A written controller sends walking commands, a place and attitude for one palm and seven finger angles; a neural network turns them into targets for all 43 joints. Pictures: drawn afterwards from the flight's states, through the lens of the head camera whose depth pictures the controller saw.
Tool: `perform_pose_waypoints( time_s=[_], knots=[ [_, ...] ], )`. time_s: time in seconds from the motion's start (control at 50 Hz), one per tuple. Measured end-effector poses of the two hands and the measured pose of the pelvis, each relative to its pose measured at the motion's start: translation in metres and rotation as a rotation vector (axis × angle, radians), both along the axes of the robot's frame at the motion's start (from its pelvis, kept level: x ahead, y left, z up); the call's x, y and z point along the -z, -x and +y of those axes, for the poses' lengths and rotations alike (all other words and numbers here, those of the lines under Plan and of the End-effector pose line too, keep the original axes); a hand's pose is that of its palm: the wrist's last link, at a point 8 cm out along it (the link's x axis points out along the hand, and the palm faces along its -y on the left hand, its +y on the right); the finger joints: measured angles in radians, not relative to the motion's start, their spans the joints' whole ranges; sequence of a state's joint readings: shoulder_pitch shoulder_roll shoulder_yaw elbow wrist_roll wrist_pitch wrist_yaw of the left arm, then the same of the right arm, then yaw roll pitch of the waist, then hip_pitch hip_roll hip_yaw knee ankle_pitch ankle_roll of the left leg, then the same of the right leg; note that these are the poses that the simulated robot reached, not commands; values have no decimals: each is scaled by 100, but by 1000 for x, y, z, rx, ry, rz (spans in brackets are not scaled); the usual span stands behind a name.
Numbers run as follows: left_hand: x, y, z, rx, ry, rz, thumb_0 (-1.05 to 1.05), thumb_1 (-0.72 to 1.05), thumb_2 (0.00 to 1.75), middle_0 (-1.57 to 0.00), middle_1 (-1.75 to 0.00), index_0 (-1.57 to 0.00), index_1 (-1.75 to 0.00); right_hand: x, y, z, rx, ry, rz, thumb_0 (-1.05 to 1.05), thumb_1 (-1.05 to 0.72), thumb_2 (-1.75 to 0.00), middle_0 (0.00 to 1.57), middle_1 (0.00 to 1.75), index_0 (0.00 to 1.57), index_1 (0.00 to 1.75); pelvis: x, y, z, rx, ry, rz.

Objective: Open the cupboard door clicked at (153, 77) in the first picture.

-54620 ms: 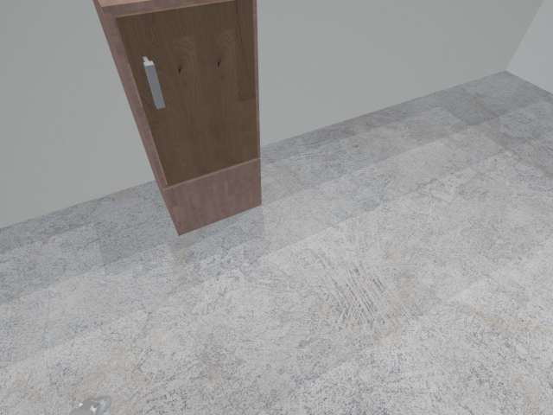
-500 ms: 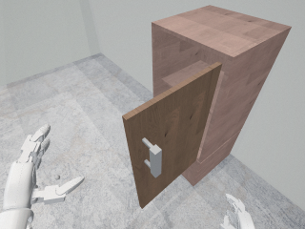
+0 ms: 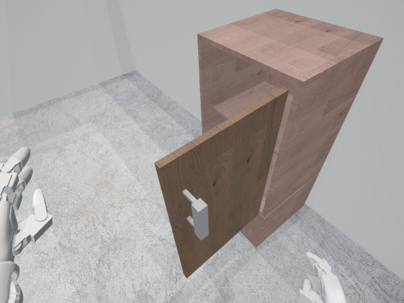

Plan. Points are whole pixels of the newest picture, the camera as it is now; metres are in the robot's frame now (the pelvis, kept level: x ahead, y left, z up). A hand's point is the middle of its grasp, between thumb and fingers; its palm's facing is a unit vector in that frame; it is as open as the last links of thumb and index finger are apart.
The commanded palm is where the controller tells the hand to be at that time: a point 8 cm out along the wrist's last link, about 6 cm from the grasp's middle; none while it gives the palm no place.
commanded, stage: draw the hand back to the body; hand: left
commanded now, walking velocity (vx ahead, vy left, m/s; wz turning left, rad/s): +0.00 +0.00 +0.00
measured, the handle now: (194, 214) +0.31 +0.07 -0.02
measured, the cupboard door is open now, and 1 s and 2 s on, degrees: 92 92 92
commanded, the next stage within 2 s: step back with the hand held close in 0.18 s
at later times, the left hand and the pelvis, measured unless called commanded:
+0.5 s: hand (54, 214) +0.19 +0.26 +0.15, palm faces +0.40 -0.78 -0.48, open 7.4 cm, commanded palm +0.13 +0.29 +0.18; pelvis -0.01 +0.00 +0.00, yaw -1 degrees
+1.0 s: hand (3, 272) +0.11 +0.28 +0.15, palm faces +0.45 -0.75 -0.49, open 7.4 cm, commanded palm +0.05 +0.31 +0.18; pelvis -0.09 +0.01 -0.02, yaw -1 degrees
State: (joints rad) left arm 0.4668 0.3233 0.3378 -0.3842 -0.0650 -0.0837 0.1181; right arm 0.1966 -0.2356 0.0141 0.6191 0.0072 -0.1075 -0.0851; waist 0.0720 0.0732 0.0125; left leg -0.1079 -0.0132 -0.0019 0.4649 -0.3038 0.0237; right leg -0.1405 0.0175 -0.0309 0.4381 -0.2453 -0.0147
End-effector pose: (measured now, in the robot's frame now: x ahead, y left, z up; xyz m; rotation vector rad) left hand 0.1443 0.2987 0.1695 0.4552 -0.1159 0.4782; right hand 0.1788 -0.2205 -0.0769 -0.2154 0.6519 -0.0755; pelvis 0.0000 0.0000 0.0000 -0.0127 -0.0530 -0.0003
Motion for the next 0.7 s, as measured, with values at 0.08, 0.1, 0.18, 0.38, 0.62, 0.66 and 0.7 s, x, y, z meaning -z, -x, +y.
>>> perform_pose_waypoints(
  time_s=[0.08, 0.1, 0.18, 0.38, 0.62, 0.66, 0.7],
  knots=[
    [5, -1, -7, 17, 12, 21, 2, 87, 89, -20, -30, -21, -30, 0, 1, -3, 1, 5, 7, 1, -91, -89, 20, 30, 20, 30, -1, -1, -3, 0, -1, -3],
    [3, -1, -8, 20, 8, 18, 2, 87, 89, -21, -30, -21, -30, 0, 1, -3, 1, 6, 7, 1, -91, -89, 20, 30, 20, 30, -1, -2, -4, -1, -1, -4],
    [-7, 0, -10, 24, -22, -12, 2, 88, 90, -21, -30, -21, -30, 0, 0, -3, -1, -1, 3, 1, -91, -89, 20, 30, 20, 30, -1, -3, -7, -1, -1, -10],
    [-12, -3, -8, 18, -57, -15, 2, 89, 90, -21, -30, -21, -30, 3, 4, -6, 6, -21, 21, 1, -90, -89, 20, 30, 20, 30, -2, 2, -9, 1, 3, 5],
    [-6, -2, -10, 138, -128, 60, 2, 89, 90, -21, -30, -21, -30, -1, 41, -28, 130, 45, 96, 1, -91, -89, 20, 30, 20, 30, -2, 26, 2, 24, -6, 62],
    [-9, 4, -7, 146, -147, 50, 2, 89, 90, -21, -30, -21, -30, -2, 49, -29, 146, 51, 101, 1, -91, -89, 20, 30, 20, 30, -1, 31, 4, 27, -7, 62],
    [-11, 10, -3, 146, -161, 36, 2, 89, 90, -21, -30, -21, -30, -3, 57, -28, 156, 55, 101, 1, -91, -89, 20, 29, 20, 30, 0, 38, 5, 29, -7, 61]
  ],
)
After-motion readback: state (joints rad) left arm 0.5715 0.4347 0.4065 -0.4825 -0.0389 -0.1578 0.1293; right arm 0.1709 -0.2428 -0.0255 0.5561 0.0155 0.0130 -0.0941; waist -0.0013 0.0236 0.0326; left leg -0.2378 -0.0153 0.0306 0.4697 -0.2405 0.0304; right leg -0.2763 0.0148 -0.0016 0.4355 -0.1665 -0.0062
